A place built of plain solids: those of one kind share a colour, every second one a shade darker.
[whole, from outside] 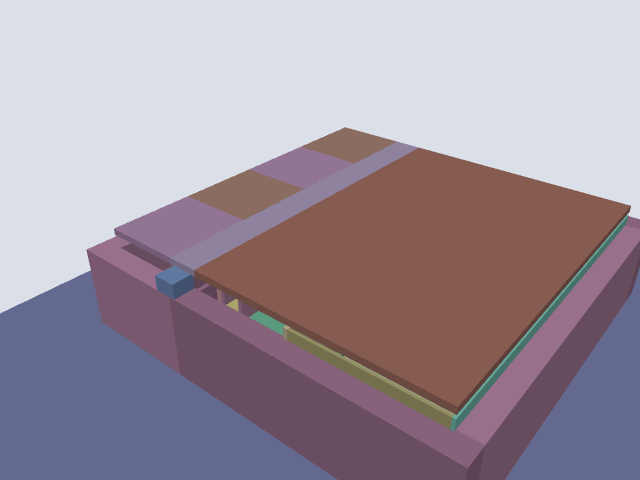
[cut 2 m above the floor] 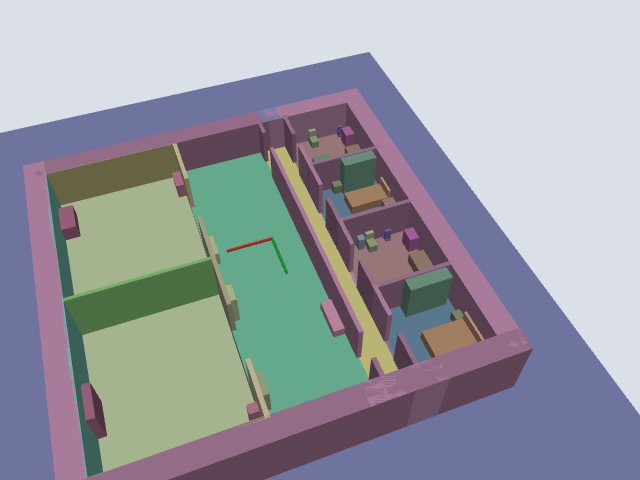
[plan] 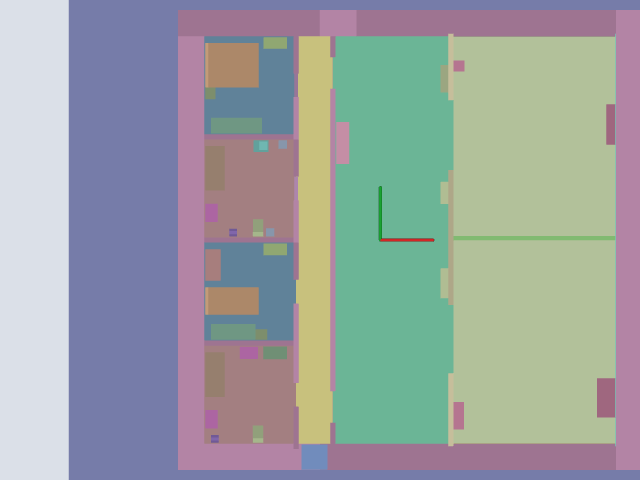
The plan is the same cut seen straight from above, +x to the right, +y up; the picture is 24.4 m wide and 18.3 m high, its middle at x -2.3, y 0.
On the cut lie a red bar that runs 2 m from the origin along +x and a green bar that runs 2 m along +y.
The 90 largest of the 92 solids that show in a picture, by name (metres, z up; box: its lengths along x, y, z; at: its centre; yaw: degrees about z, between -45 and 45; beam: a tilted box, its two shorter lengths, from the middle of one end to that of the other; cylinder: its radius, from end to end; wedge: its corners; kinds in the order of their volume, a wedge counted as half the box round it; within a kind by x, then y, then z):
{
 "ground_under_all_1": {"box": [31.62, 32.23, 0.4], "at": [3.94, 0.0, -0.75]},
 "wall_1": {"box": [1.0, 5.74, 3.83], "at": [-7.21, -5.9, 1.32]},
 "wall_2": {"box": [1.0, 5.74, 3.83], "at": [-7.21, -1.97, 1.32]},
 "wall_3": {"box": [1.0, 5.74, 3.83], "at": [-7.21, 1.97, 1.32]},
 "wall_4": {"box": [1.0, 5.74, 3.83], "at": [-7.21, 5.9, 1.32]},
 "wall_5": {"box": [5.4, 1.0, 3.83], "at": [-5.01, -8.27, 1.32]},
 "wall_6": {"box": [3.8, 0.2, 3.83], "at": [-5.01, -3.93, 1.32]},
 "wall_7": {"box": [3.8, 0.2, 3.83], "at": [-5.01, 0.0, 1.32]},
 "wall_8": {"box": [3.8, 0.2, 3.83], "at": [-5.01, 3.93, 1.32]},
 "wall_9": {"box": [5.4, 1.0, 3.83], "at": [-5.01, 8.27, 1.32]},
 "wall_10": {"box": [1.1, 1.0, 3.83], "at": [-3.56, -8.27, 1.32]},
 "wall_11": {"box": [0.2, 1.62, 3.83], "at": [-3.21, -7.16, 1.32]},
 "wall_12": {"box": [0.2, 1.62, 3.83], "at": [-3.21, -7.16, 1.32]},
 "wall_13": {"box": [0.2, 1.62, 3.83], "at": [-3.21, -4.64, 1.32]},
 "wall_14": {"box": [0.2, 3.03, 3.83], "at": [-3.21, -3.93, 1.32]},
 "wall_15": {"box": [0.2, 1.62, 3.83], "at": [-3.21, -3.23, 1.32]},
 "wall_16": {"box": [0.2, 1.62, 3.83], "at": [-3.21, -0.71, 1.32]},
 "wall_17": {"box": [0.2, 3.03, 3.83], "at": [-3.21, 0.0, 1.32]},
 "wall_18": {"box": [0.2, 1.62, 3.83], "at": [-3.21, 0.71, 1.32]},
 "wall_19": {"box": [0.2, 1.62, 3.83], "at": [-3.21, 3.23, 1.32]},
 "wall_20": {"box": [0.2, 1.62, 3.83], "at": [-3.21, 4.64, 1.32]},
 "wall_21": {"box": [0.2, 1.62, 3.83], "at": [-3.21, 7.16, 1.32]},
 "wall_22": {"box": [0.2, 1.62, 3.83], "at": [-3.21, 7.16, 1.32]},
 "wall_23": {"box": [3.2, 1.0, 3.83], "at": [-2.51, 8.27, 1.32]},
 "wall_24": {"box": [0.2, 1.0, 3.83], "at": [-1.81, -7.47, 1.32]},
 "wall_25": {"box": [0.2, 11.54, 3.83], "at": [-1.81, 0.0, 1.32]},
 "wall_26": {"box": [0.2, 1.0, 3.83], "at": [-1.81, 7.47, 1.32]},
 "wall_27": {"box": [1.1, 1.0, 3.83], "at": [-1.46, -8.27, 1.32]},
 "wall_28": {"box": [12.69, 1.0, 3.83], "at": [3.63, -8.27, 1.32]},
 "wall_29": {"box": [12.69, 1.0, 3.83], "at": [3.63, 8.27, 1.32]},
 "wall_30": {"box": [1.0, 17.53, 3.83], "at": [9.48, 0.0, 1.32]},
 "floor_upper_1": {"box": [4.6, 15.73, 1.22], "at": [0.49, 0.0, 0.01]},
 "floor_lower_1": {"box": [6.17, 7.74, 1.03], "at": [5.88, -3.88, -0.09]},
 "floor_lower_2": {"box": [6.17, 7.59, 0.6], "at": [5.88, 3.95, -0.3]},
 "ceil_hall_1": {"box": [10.89, 15.73, 0.3], "at": [3.63, 0.0, 4.02]},
 "floor_bedroom_1": {"box": [3.6, 3.94, 1.22], "at": [-5.01, -1.97, 0.01]},
 "floor_bedroom_2": {"box": [3.6, 3.94, 1.22], "at": [-5.01, 5.9, 0.01]},
 "floor_wetroom_1": {"box": [3.6, 3.94, 1.22], "at": [-5.01, -5.9, 0.01]},
 "floor_wetroom_2": {"box": [3.6, 3.94, 1.22], "at": [-5.01, 1.97, 0.01]},
 "floor_back_corridor_1": {"box": [1.4, 15.73, 1.22], "at": [-2.51, 0.0, 0.01]},
 "ceil_bedroom_1": {"box": [3.6, 3.94, 0.3], "at": [-5.01, -1.97, 4.02]},
 "ceil_bedroom_2": {"box": [3.6, 3.94, 0.3], "at": [-5.01, 5.9, 4.02]},
 "ceil_wetroom_1": {"box": [3.6, 3.94, 0.3], "at": [-5.01, -5.9, 4.02]},
 "ceil_wetroom_2": {"box": [3.6, 3.94, 0.3], "at": [-5.01, 1.97, 4.02]},
 "leaf_far_1": {"box": [0.12, 15.73, 4.3], "at": [9.02, 0.0, 1.55]},
 "ceil_back_corridor_1": {"box": [1.4, 15.73, 0.3], "at": [-2.51, 0.0, 4.02]},
 "leaf_1": {"box": [6.17, 0.12, 4.3], "at": [5.88, -7.8, 1.55]},
 "leaf_2": {"box": [6.17, 0.12, 4.3], "at": [5.88, 7.8, 1.55]},
 "pier_1": {"box": [0.2, 2.79, 3.09], "at": [2.69, -6.47, 2.16]},
 "pier_2": {"box": [0.2, 5.15, 3.09], "at": [2.69, 0.1, 2.16]},
 "pier_3": {"box": [0.2, 2.54, 3.09], "at": [2.69, 6.6, 2.16]},
 "wardrobe_bedroom_1": {"box": [1.7, 0.6, 2.06], "at": [-5.61, -3.5, 1.64]},
 "wardrobe_bedroom_2": {"box": [1.95, 0.6, 2.06], "at": [-5.49, 4.36, 1.64]},
 "door_leaf_1": {"box": [1.0, 0.97, 4.49], "at": [-2.51, -8.28, 1.65]},
 "partition_1": {"box": [6.17, 0.16, 4.3], "at": [5.88, 0.07, 1.55]},
 "bed_bedroom_1": {"box": [0.12, 1.05, 0.45], "at": [-6.62, -2.33, 1.34]},
 "bed_bedroom_2": {"box": [0.12, 1.7, 0.45], "at": [-6.62, 6.67, 1.34]},
 "bed_bedroom_3": {"box": [2.05, 1.05, 0.51], "at": [-5.66, -2.33, 0.87]},
 "bed_bedroom_4": {"box": [2.05, 1.7, 0.51], "at": [-5.66, 6.67, 0.87]},
 "furn_lower_1": {"box": [0.4, 1.05, 0.81], "at": [2.99, -6.7, 0.83]},
 "furn_lower_2": {"box": [0.42, 0.42, 1.21], "at": [3.0, 6.63, 0.6]},
 "furn_lower_3": {"box": [0.7, 1.5, 0.76], "at": [8.61, -6.02, 0.8]},
 "furn_lower_4": {"box": [0.35, 1.55, 1.71], "at": [8.79, 4.41, 0.85]},
 "bathtub_wetroom_1": {"box": [0.75, 1.7, 0.56], "at": [-6.3, -5.13, 0.9]},
 "bathtub_wetroom_2": {"box": [0.75, 1.7, 0.56], "at": [-6.3, 2.73, 0.9]},
 "beside_upper_1": {"box": [0.3, 1.15, 0.76], "at": [2.44, -1.65, 0.99]},
 "beside_upper_2": {"box": [0.3, 0.85, 1.55], "at": [2.44, 1.8, 1.39]},
 "beside_upper_3": {"box": [0.3, 1.05, 1.35], "at": [2.44, 6.15, 1.29]},
 "basin_wetroom_1": {"box": [0.48, 0.7, 0.86], "at": [-6.44, -6.83, 1.05]},
 "basin_wetroom_2": {"box": [0.48, 0.7, 0.86], "at": [-6.44, 1.03, 1.05]},
 "basin_wetroom_3": {"box": [0.7, 0.48, 0.86], "at": [-5.01, -4.3, 1.05]},
 "lockers_wetroom_1": {"box": [0.9, 0.48, 1.8], "at": [-4.01, -4.3, 1.52]},
 "chest_bedroom_1": {"box": [0.9, 0.45, 0.81], "at": [-4.01, -0.35, 1.02]},
 "chest_bedroom_2": {"box": [0.9, 0.45, 0.81], "at": [-4.01, 7.51, 1.02]},
 "desk_bedroom_1": {"box": [0.6, 1.2, 0.76], "at": [-6.38, -0.95, 0.99]},
 "settle_upper_1": {"box": [0.5, 1.6, 0.46], "at": [-1.43, 3.7, 0.84]},
 "step_saddle_1": {"box": [0.14, 0.9, 1.23], "at": [-3.21, 1.97, 0.01]},
 "step_saddle_2": {"box": [0.14, 0.9, 1.23], "at": [-3.21, 5.9, 0.02]},
 "wc_wetroom_1": {"box": [0.4, 0.18, 0.38], "at": [-4.66, -7.64, 1.23]},
 "wc_wetroom_2": {"box": [0.4, 0.66, 0.42], "at": [-4.66, -7.41, 0.83]},
 "wc_wetroom_3": {"box": [0.4, 0.18, 0.38], "at": [-4.66, 0.22, 1.23]},
 "wc_wetroom_4": {"box": [0.4, 0.66, 0.42], "at": [-4.66, 0.46, 0.83]},
 "bedside_bedroom_1": {"box": [0.4, 0.45, 0.51], "at": [-6.48, 5.59, 0.87]},
 "bedside_bedroom_2": {"box": [0.45, 0.4, 0.51], "at": [-4.54, -3.6, 0.87]},
 "bin_wetroom_1": {"box": [0.32, 0.32, 0.7], "at": [-4.2, 0.29, 0.97]},
 "bin_wetroom_2": {"box": [0.32, 0.32, 0.91], "at": [-3.72, 3.64, 1.07]},
 "boxes_wetroom_1": {"box": [0.57, 0.45, 0.41], "at": [-4.55, 3.58, 0.82]},
 "boxes_wetroom_2": {"box": [0.31, 0.32, 0.3], "at": [-4.46, 3.59, 1.17]},
 "wet_sign_wetroom_1": {"box": [0.3, 0.12, 0.6], "at": [-6.31, -7.58, 0.96]},
 "wet_sign_wetroom_2": {"box": [0.3, 0.12, 0.6], "at": [-5.61, 0.28, 0.96]}
}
